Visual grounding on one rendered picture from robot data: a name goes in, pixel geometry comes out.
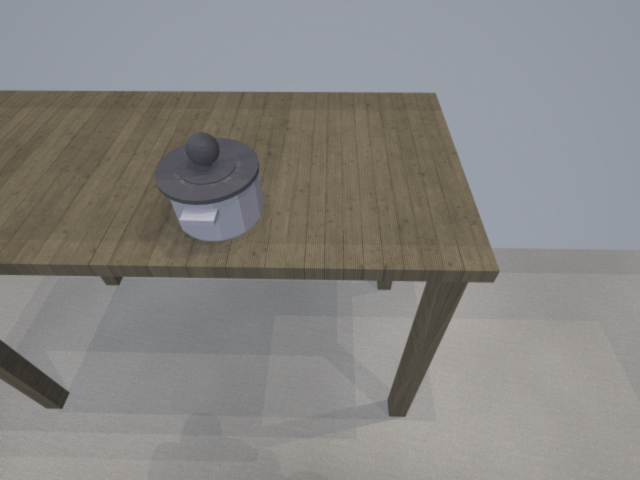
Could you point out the table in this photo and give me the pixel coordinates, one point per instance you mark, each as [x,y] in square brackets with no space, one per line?
[356,186]

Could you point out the lid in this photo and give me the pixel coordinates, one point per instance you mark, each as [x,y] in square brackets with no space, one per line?
[183,181]

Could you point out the pot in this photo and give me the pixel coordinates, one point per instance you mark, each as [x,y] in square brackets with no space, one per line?
[223,220]

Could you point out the knob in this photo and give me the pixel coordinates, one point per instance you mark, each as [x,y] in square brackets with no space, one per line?
[202,149]

